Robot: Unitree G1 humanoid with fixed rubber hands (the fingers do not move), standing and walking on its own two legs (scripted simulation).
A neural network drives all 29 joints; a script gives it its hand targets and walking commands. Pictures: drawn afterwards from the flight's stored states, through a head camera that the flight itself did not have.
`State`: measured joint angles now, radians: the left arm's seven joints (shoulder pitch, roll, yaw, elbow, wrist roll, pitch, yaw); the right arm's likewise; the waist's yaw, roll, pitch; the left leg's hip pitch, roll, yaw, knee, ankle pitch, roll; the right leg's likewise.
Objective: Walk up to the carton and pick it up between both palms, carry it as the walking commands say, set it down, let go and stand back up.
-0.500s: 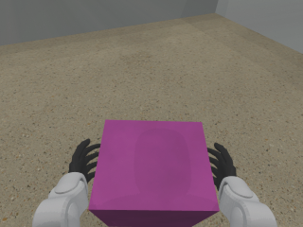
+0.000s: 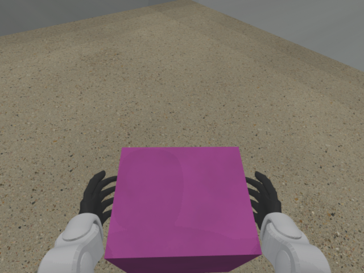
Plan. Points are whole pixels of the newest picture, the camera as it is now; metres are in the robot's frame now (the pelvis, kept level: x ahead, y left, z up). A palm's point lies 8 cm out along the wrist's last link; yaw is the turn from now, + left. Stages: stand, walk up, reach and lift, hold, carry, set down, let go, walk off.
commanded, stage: carry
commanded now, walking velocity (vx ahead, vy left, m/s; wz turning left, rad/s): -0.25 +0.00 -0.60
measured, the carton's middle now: (180, 215) +0.26 +0.01 +0.02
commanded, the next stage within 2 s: none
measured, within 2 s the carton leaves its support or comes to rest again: neither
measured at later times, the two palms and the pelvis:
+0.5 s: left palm out of the picture +0.09 +0.03 +0.08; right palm out of the picture -0.03 -0.26 +0.07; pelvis -0.17 -0.03 +0.00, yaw -20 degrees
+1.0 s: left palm out of the picture -0.05 +0.05 +0.10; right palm out of the picture -0.23 -0.20 +0.11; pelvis -0.33 +0.05 +0.01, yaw -35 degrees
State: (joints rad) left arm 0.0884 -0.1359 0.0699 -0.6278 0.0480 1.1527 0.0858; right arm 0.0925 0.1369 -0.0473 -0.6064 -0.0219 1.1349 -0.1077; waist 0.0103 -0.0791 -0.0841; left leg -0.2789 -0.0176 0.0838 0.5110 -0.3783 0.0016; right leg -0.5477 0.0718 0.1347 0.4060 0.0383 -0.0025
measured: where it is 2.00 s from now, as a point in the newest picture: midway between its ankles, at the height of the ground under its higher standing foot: outside the picture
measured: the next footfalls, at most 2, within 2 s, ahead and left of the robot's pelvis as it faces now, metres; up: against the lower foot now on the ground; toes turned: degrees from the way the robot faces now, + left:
right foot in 0.34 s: -0.13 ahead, -0.15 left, +0.00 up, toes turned -20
left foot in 0.78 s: -0.21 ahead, +0.11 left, +0.00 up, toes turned -23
